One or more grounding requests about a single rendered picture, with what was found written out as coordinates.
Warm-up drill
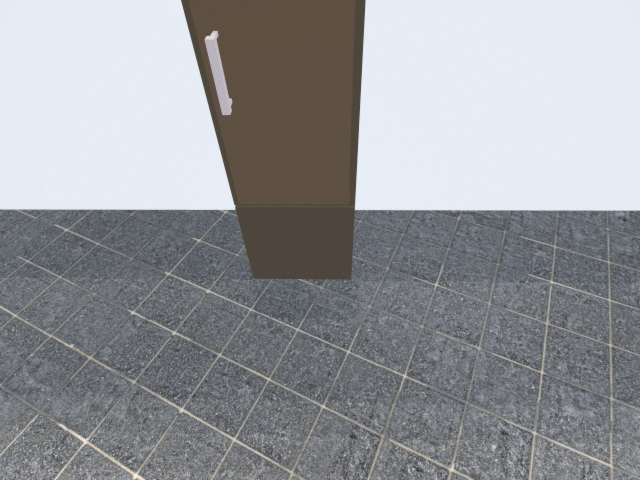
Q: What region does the cupboard door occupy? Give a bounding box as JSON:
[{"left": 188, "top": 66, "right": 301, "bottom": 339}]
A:
[{"left": 188, "top": 0, "right": 355, "bottom": 204}]

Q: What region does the handle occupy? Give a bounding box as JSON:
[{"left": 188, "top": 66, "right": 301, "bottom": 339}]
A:
[{"left": 204, "top": 31, "right": 232, "bottom": 115}]

